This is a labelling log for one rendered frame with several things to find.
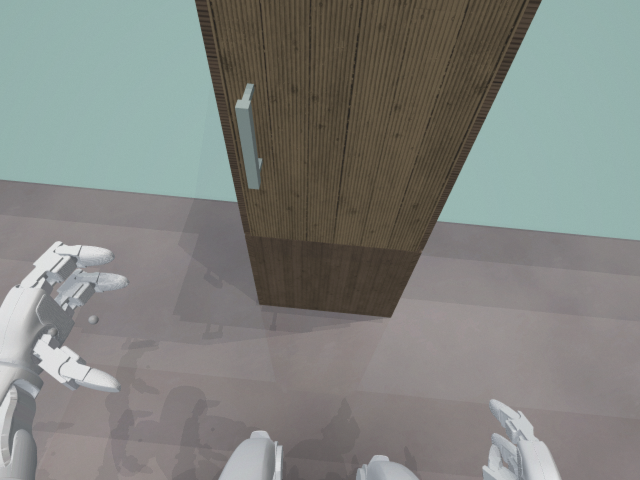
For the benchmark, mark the handle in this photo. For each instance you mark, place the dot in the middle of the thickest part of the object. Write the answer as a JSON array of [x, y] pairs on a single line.
[[244, 116]]

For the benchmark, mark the left robot hand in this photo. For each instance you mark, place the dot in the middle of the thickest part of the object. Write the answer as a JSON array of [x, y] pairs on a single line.
[[28, 312]]

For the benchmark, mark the left robot shin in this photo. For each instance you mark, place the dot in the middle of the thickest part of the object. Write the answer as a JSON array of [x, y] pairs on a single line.
[[259, 434]]

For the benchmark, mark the right robot hand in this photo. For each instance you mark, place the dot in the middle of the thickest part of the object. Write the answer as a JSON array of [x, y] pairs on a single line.
[[530, 460]]

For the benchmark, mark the robot left forearm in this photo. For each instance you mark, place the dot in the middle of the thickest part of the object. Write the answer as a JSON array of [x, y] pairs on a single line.
[[19, 387]]

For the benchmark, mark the robot left thigh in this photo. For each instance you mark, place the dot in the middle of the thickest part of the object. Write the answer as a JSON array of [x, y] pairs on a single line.
[[255, 459]]

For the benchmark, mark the cupboard door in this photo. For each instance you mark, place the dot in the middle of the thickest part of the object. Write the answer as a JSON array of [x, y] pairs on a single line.
[[361, 108]]

